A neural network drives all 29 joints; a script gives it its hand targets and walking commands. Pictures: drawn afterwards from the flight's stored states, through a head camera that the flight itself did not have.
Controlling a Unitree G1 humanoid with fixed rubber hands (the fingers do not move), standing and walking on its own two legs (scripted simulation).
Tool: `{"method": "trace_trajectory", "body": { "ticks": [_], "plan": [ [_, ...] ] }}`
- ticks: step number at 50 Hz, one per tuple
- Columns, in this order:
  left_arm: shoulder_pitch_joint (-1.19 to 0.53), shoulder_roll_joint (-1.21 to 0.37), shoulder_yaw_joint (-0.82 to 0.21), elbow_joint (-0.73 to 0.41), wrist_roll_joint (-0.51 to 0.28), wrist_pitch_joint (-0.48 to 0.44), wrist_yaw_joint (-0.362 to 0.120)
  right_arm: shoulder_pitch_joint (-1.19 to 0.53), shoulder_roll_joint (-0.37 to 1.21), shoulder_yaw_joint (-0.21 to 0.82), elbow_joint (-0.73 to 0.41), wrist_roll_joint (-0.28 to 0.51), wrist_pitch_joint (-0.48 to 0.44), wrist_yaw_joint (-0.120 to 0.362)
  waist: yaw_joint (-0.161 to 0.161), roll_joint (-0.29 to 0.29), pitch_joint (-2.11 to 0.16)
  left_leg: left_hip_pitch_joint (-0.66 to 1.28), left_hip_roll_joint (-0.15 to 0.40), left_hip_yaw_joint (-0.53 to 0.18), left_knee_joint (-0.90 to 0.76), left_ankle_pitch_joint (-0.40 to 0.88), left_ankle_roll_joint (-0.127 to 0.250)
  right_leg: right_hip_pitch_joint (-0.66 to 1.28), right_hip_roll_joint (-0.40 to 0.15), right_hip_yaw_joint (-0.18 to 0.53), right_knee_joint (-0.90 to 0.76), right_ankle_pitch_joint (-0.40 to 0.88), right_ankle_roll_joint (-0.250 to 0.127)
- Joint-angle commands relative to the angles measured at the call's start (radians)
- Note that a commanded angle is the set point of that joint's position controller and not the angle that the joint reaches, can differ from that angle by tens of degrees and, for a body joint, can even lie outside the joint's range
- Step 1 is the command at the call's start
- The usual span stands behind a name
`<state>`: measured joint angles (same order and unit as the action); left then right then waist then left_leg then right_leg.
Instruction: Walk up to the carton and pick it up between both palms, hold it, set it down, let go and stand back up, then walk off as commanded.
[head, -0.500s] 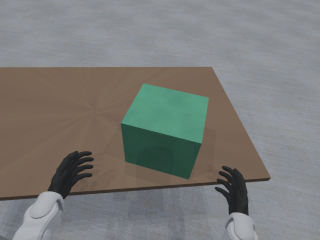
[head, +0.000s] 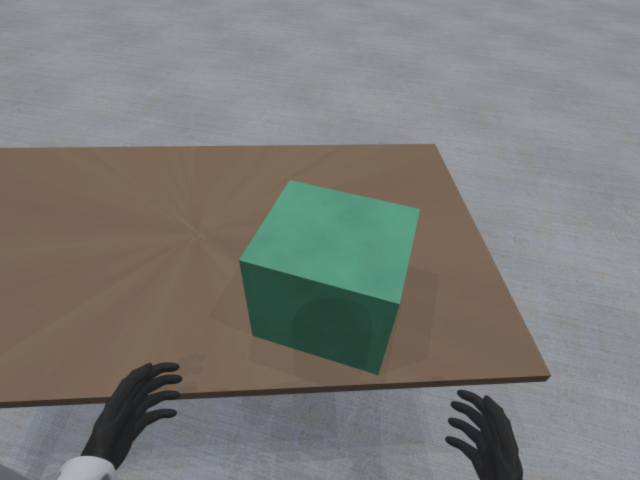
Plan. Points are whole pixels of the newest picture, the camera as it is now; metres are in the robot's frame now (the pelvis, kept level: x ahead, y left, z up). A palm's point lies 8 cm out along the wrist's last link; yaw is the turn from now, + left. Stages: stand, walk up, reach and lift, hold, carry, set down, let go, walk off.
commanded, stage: set down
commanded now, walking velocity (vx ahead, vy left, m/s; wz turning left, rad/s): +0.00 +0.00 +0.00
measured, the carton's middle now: (332, 275) +0.43 +0.04 +0.00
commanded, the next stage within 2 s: none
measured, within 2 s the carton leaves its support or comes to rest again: neither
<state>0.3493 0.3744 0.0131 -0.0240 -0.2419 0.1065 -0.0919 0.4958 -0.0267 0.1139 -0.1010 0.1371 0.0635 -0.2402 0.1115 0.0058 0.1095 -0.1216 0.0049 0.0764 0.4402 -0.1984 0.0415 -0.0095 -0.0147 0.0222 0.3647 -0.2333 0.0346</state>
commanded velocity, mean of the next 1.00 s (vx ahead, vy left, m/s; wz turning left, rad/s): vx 0.00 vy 0.00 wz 0.00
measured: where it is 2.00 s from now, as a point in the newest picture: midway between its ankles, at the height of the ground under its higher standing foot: outside the picture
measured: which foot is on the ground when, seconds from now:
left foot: down 0.00-1.00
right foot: down 0.00-1.00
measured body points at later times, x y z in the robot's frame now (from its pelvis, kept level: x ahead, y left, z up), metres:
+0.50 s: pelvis +0.02 -0.04 +0.00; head +0.02 -0.02 +0.45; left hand +0.17 +0.24 -0.03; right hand +0.19 -0.20 -0.04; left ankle +0.04 +0.09 -0.74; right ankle -0.01 -0.15 -0.74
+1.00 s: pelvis +0.04 -0.04 +0.00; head +0.06 -0.04 +0.45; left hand +0.18 +0.22 -0.07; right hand +0.19 -0.23 -0.09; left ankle +0.04 +0.09 -0.74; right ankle -0.01 -0.15 -0.74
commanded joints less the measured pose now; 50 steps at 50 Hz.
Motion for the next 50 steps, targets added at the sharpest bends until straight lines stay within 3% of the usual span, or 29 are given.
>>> {"method": "trace_trajectory", "body": {
  "ticks": [1,3,4,6,7,8,11,15,16,17,19,22,25,26,27,28,29,33,34,36,38,39,42,43,44,46,48,49,50],
  "plan": [
    [-0.134,0.116,0.046,-0.165,0.004,-0.044,0.018,-0.097,-0.064,-0.055,-0.167,-0.022,-0.035,0.025,-0.015,0.114,0.001,0.08,0.073,-0.097,-0.151,-0.028,-0.096,-0.215,0.014,-0.013,-0.109,-0.096,-0.097],
    [-0.144,0.155,0.05,-0.143,-0.007,-0.059,0.01,-0.117,-0.052,-0.051,-0.167,-0.043,-0.034,0.015,-0.03,0.069,-0.039,0.027,0.065,-0.07,-0.131,-0.064,-0.071,-0.177,0.003,-0.008,-0.091,-0.091,-0.086],
    [-0.173,0.118,0.033,-0.063,0.021,-0.038,0.008,-0.146,-0.07,-0.053,-0.068,-0.042,-0.009,0.031,-0.026,0.129,-0.02,0.036,0.063,-0.067,-0.14,-0.075,-0.087,-0.204,0.01,-0.017,-0.096,-0.142,-0.096],
    [-0.177,0.171,0.045,-0.154,0.002,-0.051,0.013,-0.139,-0.067,-0.077,-0.157,-0.046,-0.023,0.024,-0.047,0.111,-0.059,0.066,0.054,-0.056,-0.124,-0.038,-0.086,-0.179,0.001,-0.001,-0.111,-0.09,-0.096],
    [-0.162,0.206,0.06,-0.185,-0.039,-0.079,-0.003,-0.084,-0.009,-0.027,-0.216,-0.039,-0.032,0.005,-0.025,0.046,-0.137,0.063,0.04,-0.03,-0.098,-0.002,-0.062,-0.143,-0.021,0.004,-0.108,-0.019,-0.063],
    [-0.19,0.228,0.05,-0.182,-0.039,-0.079,0.003,-0.127,-0.029,-0.046,-0.218,-0.045,-0.038,0.003,-0.041,0.058,-0.169,0.108,0.031,-0.031,-0.085,0.011,-0.057,-0.188,-0.023,0.011,-0.106,-0.011,-0.059],
    [-0.167,0.178,0.084,-0.104,0.047,-0.064,0.028,-0.113,-0.042,-0.03,-0.045,-0.048,-0.031,0.04,-0.022,0.115,-0.126,0.061,0.034,-0.052,-0.092,0.016,-0.078,-0.222,-0.011,-0.019,-0.088,-0.045,-0.074],
    [-0.086,0.194,0.113,-0.077,0.054,-0.066,-0.005,-0.057,-0.037,-0.02,-0.062,-0.03,-0.063,0.024,-0.016,0.05,-0.122,0.1,0.013,-0.041,-0.074,0.075,-0.066,-0.18,-0.031,-0.004,-0.09,0.117,-0.027],
    [-0.087,0.175,0.111,-0.052,0.055,-0.06,0.002,-0.061,-0.065,-0.047,-0.002,-0.04,-0.064,0.038,-0.004,0.054,-0.13,0.119,0.022,-0.046,-0.081,0.074,-0.079,-0.209,-0.014,-0.013,-0.102,0.042,-0.04],
    [-0.089,0.198,0.118,-0.082,0.056,-0.058,-0.013,-0.034,-0.041,-0.028,-0.04,-0.029,-0.081,0.023,-0.024,0.067,-0.128,0.129,0.014,-0.044,-0.073,0.102,-0.073,-0.191,-0.032,0.0,-0.103,0.131,-0.027],
    [-0.11,0.172,0.126,-0.03,0.094,-0.043,-0.002,-0.077,-0.093,-0.041,0.034,-0.045,-0.09,0.044,-0.004,0.125,-0.119,0.132,0.012,-0.055,-0.075,0.119,-0.092,-0.225,-0.017,-0.024,-0.089,0.122,-0.036],
    [-0.116,0.122,0.097,0.045,0.119,-0.018,0.0,-0.131,-0.144,-0.08,0.158,-0.079,-0.125,0.061,-0.034,0.102,-0.044,0.18,0.026,-0.061,-0.08,0.114,-0.108,-0.284,0.005,-0.047,-0.106,0.089,-0.046],
    [-0.117,0.171,0.094,-0.027,0.095,-0.032,-0.009,-0.076,-0.092,-0.071,0.057,-0.07,-0.143,0.051,-0.043,0.053,-0.13,0.141,0.01,-0.027,-0.06,0.117,-0.083,-0.203,-0.007,-0.032,-0.109,0.087,-0.03],
    [-0.144,0.073,0.049,0.097,0.138,0.001,0.01,-0.162,-0.174,-0.099,0.242,-0.106,-0.135,0.085,-0.053,0.121,-0.067,0.166,0.02,-0.057,-0.096,0.093,-0.118,-0.274,0.015,-0.069,-0.097,0.069,-0.04],
    [-0.146,0.142,0.092,0.044,0.093,-0.022,-0.002,-0.13,-0.119,-0.094,0.108,-0.079,-0.162,0.073,-0.041,0.04,-0.104,0.16,0.007,-0.035,-0.074,0.13,-0.086,-0.246,-0.001,-0.048,-0.1,0.13,-0.02],
    [-0.125,0.128,0.088,0.019,0.103,-0.034,0.007,-0.12,-0.121,-0.082,0.088,-0.078,-0.187,0.078,-0.039,0.048,-0.155,0.179,-0.001,-0.044,-0.061,0.18,-0.098,-0.206,0.006,-0.055,-0.077,0.23,-0.004],
    [-0.154,0.103,0.073,0.041,0.111,-0.035,0.018,-0.143,-0.152,-0.099,0.167,-0.089,-0.188,0.096,-0.049,0.081,-0.16,0.189,-0.001,-0.049,-0.059,0.182,-0.11,-0.242,0.008,-0.056,-0.072,0.202,-0.012],
    [-0.09,0.163,0.144,0.075,0.125,-0.088,-0.002,-0.06,-0.106,-0.024,0.141,-0.083,-0.239,0.1,-0.025,-0.013,-0.203,0.184,-0.023,-0.046,-0.035,0.257,-0.083,-0.164,-0.028,-0.022,-0.06,0.427,0.035],
    [-0.101,0.181,0.137,0.048,0.115,-0.104,-0.009,-0.071,-0.093,-0.034,0.139,-0.074,-0.253,0.09,-0.04,-0.018,-0.193,0.178,-0.026,-0.039,-0.04,0.25,-0.084,-0.167,-0.027,-0.023,-0.064,0.415,0.036],
    [-0.05,0.123,0.137,0.155,0.17,-0.089,-0.008,-0.071,-0.17,-0.033,0.304,-0.086,-0.267,0.115,-0.029,0.031,-0.161,0.214,-0.019,-0.056,-0.044,0.314,-0.106,-0.202,-0.008,-0.052,-0.05,0.487,0.025],
    [-0.046,0.116,0.125,0.135,0.151,-0.102,-0.018,-0.054,-0.154,-0.058,0.268,-0.071,-0.279,0.105,-0.057,0.011,-0.156,0.254,-0.018,-0.05,-0.04,0.362,-0.103,-0.181,-0.003,-0.046,-0.078,0.48,0.017],
    [-0.054,0.101,0.119,0.145,0.17,-0.093,-0.014,-0.057,-0.152,-0.05,0.309,-0.063,-0.287,0.111,-0.056,0.064,-0.158,0.249,-0.011,-0.052,-0.038,0.359,-0.114,-0.171,-0.009,-0.04,-0.081,0.479,0.016],
    [-0.076,0.066,0.112,0.208,0.194,-0.083,-0.014,-0.083,-0.176,-0.083,0.398,-0.096,-0.308,0.118,-0.072,0.03,-0.125,0.252,-0.017,-0.059,-0.032,0.379,-0.117,-0.175,0.002,-0.047,-0.081,0.503,0.02],
    [-0.103,0.008,0.085,0.257,0.236,-0.049,0.012,-0.155,-0.242,-0.112,0.56,-0.11,-0.299,0.148,-0.06,0.135,-0.076,0.287,0.0,-0.071,-0.039,0.421,-0.148,-0.246,0.033,-0.079,-0.068,0.42,-0.008],
    [-0.088,0.045,0.108,0.182,0.211,-0.075,-0.003,-0.117,-0.183,-0.085,0.423,-0.092,-0.318,0.13,-0.061,0.057,-0.107,0.28,-0.01,-0.052,-0.03,0.439,-0.126,-0.194,0.013,-0.069,-0.09,0.451,0.006],
    [-0.139,-0.002,0.068,0.223,0.224,-0.064,0.026,-0.208,-0.241,-0.139,0.533,-0.117,-0.331,0.161,-0.06,0.085,-0.136,0.308,-0.002,-0.045,-0.032,0.435,-0.145,-0.233,0.048,-0.088,-0.085,0.319,-0.012],
    [-0.143,-0.023,0.052,0.286,0.235,-0.047,0.038,-0.217,-0.248,-0.141,0.575,-0.143,-0.327,0.174,-0.075,0.053,-0.106,0.313,0.002,-0.042,-0.042,0.387,-0.137,-0.251,0.057,-0.101,-0.098,0.247,-0.024],
    [-0.135,0.015,0.063,0.23,0.203,-0.068,0.038,-0.223,-0.222,-0.132,0.472,-0.143,-0.342,0.17,-0.073,-0.006,-0.16,0.292,-0.002,-0.026,-0.026,0.428,-0.123,-0.214,0.039,-0.092,-0.091,0.319,-0.008],
    [-0.144,0.01,0.067,0.262,0.213,-0.071,0.043,-0.228,-0.236,-0.141,0.535,-0.151,-0.344,0.178,-0.08,-0.001,-0.16,0.308,-0.006,-0.03,-0.034,0.424,-0.123,-0.211,0.042,-0.094,-0.081,0.363,-0.004]
  ]
}}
